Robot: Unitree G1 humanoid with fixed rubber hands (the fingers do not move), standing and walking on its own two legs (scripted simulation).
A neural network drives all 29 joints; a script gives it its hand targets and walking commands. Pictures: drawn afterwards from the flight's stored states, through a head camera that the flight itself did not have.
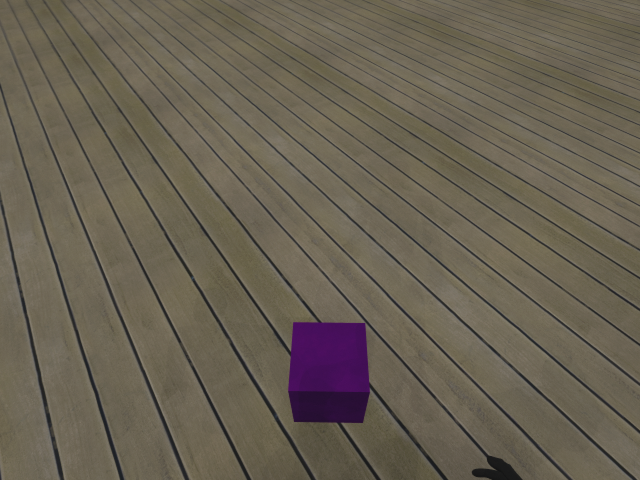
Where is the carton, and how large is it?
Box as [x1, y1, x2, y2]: [288, 322, 369, 422]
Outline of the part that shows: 293,322 288,392 294,421 362,422 369,393 364,323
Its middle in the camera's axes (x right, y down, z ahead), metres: +0.02 +0.40 +1.15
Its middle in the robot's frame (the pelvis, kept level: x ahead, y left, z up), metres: +0.54 +0.07 -0.65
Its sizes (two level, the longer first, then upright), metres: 0.210 0.200 0.250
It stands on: the floor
